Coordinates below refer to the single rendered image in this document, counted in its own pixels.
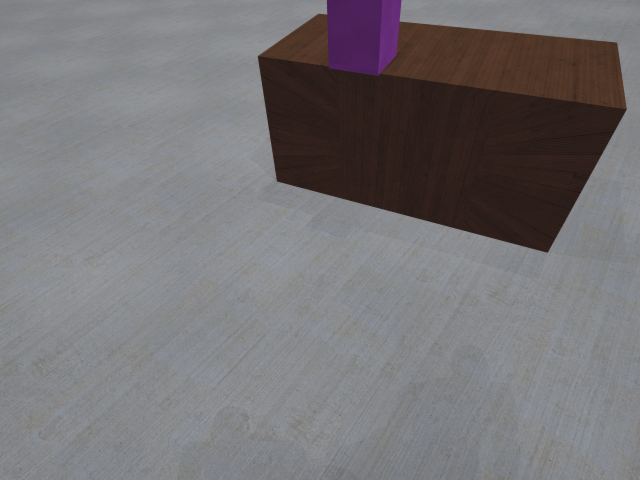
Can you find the pedestal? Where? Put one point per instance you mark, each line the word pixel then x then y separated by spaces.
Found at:
pixel 490 132

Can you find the carton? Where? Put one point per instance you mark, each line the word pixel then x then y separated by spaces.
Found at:
pixel 362 34

